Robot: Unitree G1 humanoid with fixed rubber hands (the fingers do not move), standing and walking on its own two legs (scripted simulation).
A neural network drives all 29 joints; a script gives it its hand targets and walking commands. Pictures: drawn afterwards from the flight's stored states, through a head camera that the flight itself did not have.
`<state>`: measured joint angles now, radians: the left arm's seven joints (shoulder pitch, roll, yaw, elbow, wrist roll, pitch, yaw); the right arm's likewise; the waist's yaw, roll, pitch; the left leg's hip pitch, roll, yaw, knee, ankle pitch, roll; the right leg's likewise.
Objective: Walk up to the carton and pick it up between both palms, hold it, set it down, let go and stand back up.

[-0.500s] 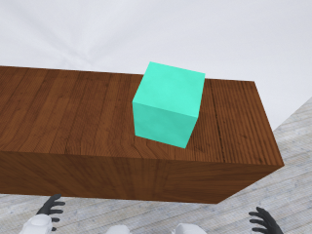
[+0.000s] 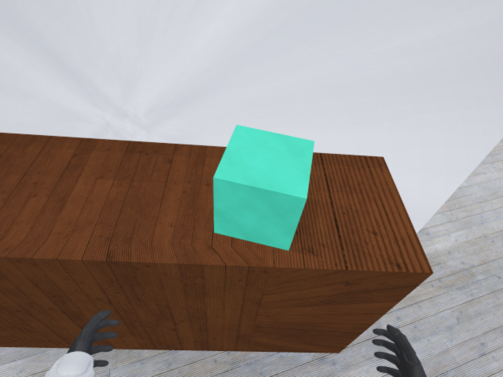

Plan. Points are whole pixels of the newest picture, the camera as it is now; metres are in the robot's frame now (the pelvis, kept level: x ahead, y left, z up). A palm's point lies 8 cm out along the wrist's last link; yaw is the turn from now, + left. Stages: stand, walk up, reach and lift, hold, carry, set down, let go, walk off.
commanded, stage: reach and lift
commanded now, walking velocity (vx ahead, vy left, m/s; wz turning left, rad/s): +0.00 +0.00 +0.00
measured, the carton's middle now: (262, 188) +0.47 -0.03 -0.01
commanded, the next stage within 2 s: none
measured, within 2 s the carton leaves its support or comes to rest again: neither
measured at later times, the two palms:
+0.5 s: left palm (94, 328) +0.20 +0.24 -0.03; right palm (394, 344) +0.17 -0.22 -0.03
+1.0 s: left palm (103, 294) +0.24 +0.23 +0.00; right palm (360, 302) +0.23 -0.17 +0.00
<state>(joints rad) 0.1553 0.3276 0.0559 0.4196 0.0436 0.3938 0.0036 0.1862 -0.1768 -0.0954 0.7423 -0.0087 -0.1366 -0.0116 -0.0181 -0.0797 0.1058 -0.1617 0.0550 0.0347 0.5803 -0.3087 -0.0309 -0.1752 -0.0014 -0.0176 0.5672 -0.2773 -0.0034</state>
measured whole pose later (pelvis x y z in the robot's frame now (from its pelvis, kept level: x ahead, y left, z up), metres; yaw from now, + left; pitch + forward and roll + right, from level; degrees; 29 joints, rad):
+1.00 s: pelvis +0.05 +0.02 +0.01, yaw -1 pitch -4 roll -1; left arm 0.25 0.28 -0.06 0.27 -0.15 -0.08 -0.07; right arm 0.28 -0.03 -0.01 0.35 0.08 -0.25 -0.15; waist 0.02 -0.02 0.04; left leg -0.05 0.04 0.06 0.42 -0.30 -0.01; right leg -0.06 -0.01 0.01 0.38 -0.25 0.03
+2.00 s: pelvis +0.02 +0.02 +0.01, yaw -1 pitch -1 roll -1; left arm -0.38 0.20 0.01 0.56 -0.13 0.13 -0.03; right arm -0.26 -0.05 -0.04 0.50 0.15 -0.02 -0.25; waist -0.06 -0.02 0.02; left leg -0.15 0.04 0.04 0.42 -0.25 0.00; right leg -0.15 -0.01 0.01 0.35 -0.19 0.03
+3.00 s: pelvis +0.02 +0.01 +0.01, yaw -1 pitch +13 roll -2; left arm -1.16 0.27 0.00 1.39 -0.13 0.01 0.03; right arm -1.02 -0.09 -0.11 1.18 0.26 0.03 -0.25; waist -0.16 -0.05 -0.18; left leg -0.48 0.06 0.01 0.51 -0.25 -0.02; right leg -0.47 0.02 -0.01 0.42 -0.18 0.00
